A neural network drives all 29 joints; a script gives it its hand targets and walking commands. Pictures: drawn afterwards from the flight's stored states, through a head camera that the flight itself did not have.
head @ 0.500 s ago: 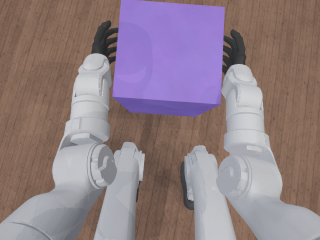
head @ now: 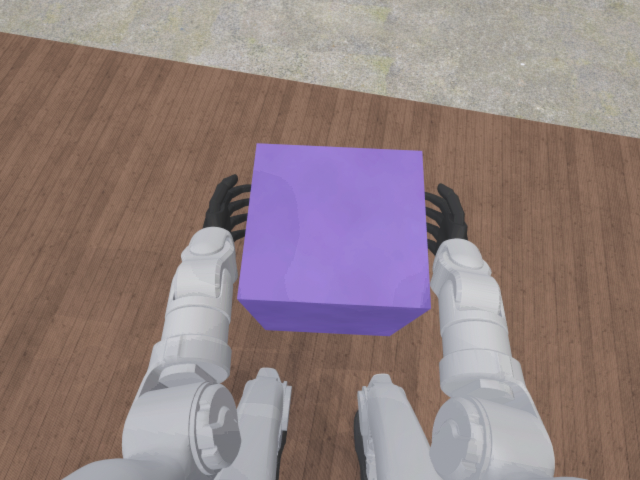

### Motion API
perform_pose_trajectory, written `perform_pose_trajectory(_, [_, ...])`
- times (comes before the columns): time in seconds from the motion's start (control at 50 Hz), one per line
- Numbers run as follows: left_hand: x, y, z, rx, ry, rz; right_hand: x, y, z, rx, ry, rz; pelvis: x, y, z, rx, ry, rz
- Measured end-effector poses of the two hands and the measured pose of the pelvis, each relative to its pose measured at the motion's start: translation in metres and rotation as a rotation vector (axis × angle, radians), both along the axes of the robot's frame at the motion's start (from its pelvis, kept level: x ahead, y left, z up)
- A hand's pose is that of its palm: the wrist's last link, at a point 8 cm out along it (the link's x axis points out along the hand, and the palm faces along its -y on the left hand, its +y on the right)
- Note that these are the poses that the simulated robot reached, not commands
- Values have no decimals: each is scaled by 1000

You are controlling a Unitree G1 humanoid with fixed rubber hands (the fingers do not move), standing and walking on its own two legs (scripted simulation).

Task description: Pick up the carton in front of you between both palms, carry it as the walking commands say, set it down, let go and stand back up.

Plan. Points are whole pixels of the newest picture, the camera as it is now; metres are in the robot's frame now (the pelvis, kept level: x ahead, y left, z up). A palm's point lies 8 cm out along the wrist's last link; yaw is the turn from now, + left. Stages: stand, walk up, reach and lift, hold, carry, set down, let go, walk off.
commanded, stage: reach and lift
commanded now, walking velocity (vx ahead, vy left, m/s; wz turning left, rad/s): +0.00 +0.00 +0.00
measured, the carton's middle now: (332, 253) +0.41 +0.00 -0.10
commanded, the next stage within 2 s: hold in 1.62 s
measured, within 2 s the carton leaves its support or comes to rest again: neither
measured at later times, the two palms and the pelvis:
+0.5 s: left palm (180, 216) +0.35 +0.15 +0.12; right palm (513, 224) +0.36 -0.15 +0.12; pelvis +0.04 -0.01 +0.12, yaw +0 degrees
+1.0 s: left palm (156, 207) +0.34 +0.15 +0.17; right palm (546, 216) +0.34 -0.15 +0.17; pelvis +0.03 +0.00 +0.14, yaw +0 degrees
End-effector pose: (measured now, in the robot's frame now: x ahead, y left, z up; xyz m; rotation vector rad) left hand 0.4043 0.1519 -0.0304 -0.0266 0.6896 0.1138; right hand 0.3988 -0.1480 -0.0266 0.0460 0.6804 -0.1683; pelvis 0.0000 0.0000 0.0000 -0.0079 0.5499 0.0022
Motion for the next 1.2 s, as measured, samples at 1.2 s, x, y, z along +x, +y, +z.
perform_pose_trajectory(1.2, [-61, -2, 204, 41, -26, -6, -53, -3, 202, -41, -24, 70, 44, -2, 142, 10, -639, 1])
